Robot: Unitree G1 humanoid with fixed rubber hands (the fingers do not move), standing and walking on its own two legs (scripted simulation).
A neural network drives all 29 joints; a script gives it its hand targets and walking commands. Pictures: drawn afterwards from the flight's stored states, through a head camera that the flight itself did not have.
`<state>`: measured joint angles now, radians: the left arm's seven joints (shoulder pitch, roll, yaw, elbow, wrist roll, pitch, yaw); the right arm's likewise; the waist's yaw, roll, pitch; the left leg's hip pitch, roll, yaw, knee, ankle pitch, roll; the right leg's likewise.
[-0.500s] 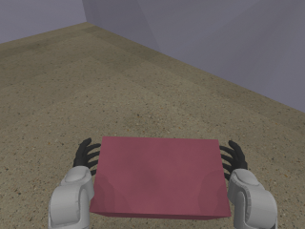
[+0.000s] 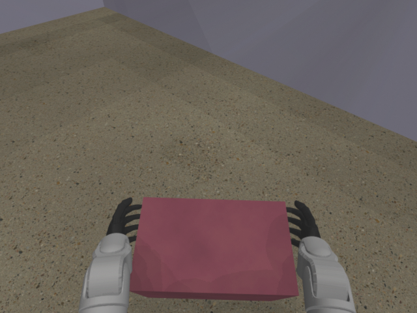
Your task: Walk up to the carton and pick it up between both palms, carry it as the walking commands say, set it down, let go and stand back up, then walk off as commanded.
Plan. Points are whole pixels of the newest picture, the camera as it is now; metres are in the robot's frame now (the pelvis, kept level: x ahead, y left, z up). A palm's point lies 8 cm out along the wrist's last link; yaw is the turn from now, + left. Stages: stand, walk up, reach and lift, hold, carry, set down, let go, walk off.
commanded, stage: hold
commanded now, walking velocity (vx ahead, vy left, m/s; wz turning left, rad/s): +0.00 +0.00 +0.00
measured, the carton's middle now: (211, 252) +0.27 +0.01 -0.06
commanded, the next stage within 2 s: set down in 0.06 s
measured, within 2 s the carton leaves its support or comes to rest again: neither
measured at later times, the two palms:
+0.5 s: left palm (109, 229) +0.27 +0.22 +0.01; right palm (300, 235) +0.28 -0.15 +0.02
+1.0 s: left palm (126, 241) +0.30 +0.21 -0.10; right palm (284, 247) +0.30 -0.15 -0.09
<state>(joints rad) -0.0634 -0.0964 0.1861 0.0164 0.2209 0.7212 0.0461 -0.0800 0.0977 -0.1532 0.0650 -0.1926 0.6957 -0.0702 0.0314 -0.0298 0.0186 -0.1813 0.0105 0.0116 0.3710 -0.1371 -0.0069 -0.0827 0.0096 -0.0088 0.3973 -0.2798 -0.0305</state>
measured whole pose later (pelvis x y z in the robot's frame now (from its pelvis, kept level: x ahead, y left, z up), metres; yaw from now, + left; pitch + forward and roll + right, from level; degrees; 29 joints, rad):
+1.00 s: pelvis -0.05 +0.04 -0.04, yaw -3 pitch +23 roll -1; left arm -0.41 -0.14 0.45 0.34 0.31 0.35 -0.04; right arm -0.47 0.08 -0.43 0.45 -0.27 0.33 0.11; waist 0.03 -0.01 -0.05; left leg -0.88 -0.03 -0.07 0.66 -0.17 -0.01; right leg -0.81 0.05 0.09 0.70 -0.29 0.02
